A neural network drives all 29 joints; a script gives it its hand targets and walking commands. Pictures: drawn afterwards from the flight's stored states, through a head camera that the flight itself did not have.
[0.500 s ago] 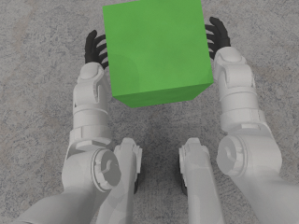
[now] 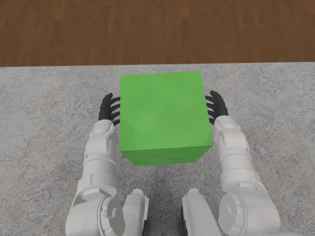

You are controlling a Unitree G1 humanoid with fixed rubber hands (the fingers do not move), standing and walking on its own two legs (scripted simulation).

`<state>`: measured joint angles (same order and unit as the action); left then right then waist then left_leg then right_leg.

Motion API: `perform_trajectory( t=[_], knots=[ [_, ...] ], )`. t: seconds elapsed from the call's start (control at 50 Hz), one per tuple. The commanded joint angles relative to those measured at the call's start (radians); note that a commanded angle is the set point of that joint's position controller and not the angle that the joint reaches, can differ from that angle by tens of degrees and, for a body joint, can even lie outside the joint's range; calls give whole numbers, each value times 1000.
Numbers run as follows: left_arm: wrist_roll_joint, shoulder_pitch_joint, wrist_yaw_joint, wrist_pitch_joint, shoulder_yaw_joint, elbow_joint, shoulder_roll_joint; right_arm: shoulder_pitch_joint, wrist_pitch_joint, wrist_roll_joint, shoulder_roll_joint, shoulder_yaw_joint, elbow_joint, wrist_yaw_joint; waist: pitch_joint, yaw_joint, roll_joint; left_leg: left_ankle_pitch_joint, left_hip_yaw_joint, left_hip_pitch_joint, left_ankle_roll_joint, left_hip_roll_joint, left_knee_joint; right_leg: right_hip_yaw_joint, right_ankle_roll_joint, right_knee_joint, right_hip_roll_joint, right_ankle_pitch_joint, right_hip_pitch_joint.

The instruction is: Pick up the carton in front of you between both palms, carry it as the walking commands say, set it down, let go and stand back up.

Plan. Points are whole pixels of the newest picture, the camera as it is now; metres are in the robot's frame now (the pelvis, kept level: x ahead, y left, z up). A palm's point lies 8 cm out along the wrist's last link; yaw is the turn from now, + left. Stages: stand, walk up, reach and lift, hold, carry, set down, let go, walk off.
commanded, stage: reach and lift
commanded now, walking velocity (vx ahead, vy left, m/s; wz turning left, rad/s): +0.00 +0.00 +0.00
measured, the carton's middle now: (163, 124) +0.42 +0.01 -0.10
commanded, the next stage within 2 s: hold in 1.58 s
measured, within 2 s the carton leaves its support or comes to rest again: neither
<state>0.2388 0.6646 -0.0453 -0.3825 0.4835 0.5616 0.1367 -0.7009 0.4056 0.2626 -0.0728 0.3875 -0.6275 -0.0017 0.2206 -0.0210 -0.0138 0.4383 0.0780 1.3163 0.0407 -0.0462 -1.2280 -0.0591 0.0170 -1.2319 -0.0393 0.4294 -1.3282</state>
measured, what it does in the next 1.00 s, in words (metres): rises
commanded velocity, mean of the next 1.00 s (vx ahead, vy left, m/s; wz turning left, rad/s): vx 0.00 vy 0.00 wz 0.00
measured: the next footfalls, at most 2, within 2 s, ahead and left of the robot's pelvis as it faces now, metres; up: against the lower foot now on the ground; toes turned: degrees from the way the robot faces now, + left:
none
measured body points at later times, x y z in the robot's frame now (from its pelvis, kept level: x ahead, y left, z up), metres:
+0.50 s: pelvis +0.05 +0.01 +0.11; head +0.06 +0.01 +0.56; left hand +0.37 +0.16 +0.11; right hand +0.36 -0.15 +0.11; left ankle +0.06 +0.14 -0.61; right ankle +0.07 -0.12 -0.61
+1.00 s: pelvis +0.04 +0.01 +0.13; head +0.02 +0.01 +0.58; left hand +0.36 +0.16 +0.15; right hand +0.35 -0.15 +0.14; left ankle +0.06 +0.14 -0.61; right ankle +0.07 -0.12 -0.61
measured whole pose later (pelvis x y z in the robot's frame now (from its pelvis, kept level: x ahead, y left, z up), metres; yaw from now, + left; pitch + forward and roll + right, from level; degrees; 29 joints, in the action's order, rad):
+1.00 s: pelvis +0.04 +0.01 +0.13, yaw +0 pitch -4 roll +0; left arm 0.31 0.34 0.01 -0.60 0.33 0.38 0.17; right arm -0.32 0.63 0.30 -0.17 0.30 -0.36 0.02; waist -0.03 0.00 0.00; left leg 0.22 0.08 0.17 0.01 -0.02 -0.46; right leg -0.07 0.01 -0.46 -0.01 0.21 -0.18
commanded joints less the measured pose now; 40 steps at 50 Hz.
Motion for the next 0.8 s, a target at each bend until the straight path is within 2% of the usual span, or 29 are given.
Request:
perform_trajectory(
  t=[0.0, 0.28, 0.5, 0.62, 0.68, 0.78],
  knots=[
    [-158, 546, 267, -8, -613, 87, 1069, -549, -35, -172, -1075, -543, -2, 245, 666, 3, 22, -206, -70, -420, -18, -115, 213, 39, -13, 214, -110, -221, 549],
    [-156, 249, 266, -30, -712, 19, 1073, -259, -13, -180, -1071, -630, 99, 246, 424, 19, 16, -392, -10, -828, -25, -80, 521, -3, -21, 516, -81, -387, 889],
    [-182, 66, 281, -136, -785, -103, 1052, -102, 100, -227, -1051, -725, 262, 242, 190, 22, 13, -452, 2, -1112, -28, -57, 752, -9, -13, 753, -59, -439, 1158],
    [-156, 41, 291, -206, -730, -115, 1004, -63, 171, -195, -1017, -660, 264, 246, -7, 28, 6, -320, 1, -1143, -33, -46, 842, -3, -22, 838, -55, -310, 1183],
    [-133, 86, 300, -214, -685, -91, 994, -107, 178, -173, -1008, -613, 238, 254, -60, 26, 3, -234, -4, -1129, -39, -41, 855, 3, -27, 845, -52, -227, 1176],
    [-148, 178, 309, -205, -703, -117, 1017, -198, 171, -187, -1036, -632, 260, 264, -4, 26, 2, -230, -10, -1146, -43, -39, 844, 6, -26, 834, -50, -226, 1208]
  ],
)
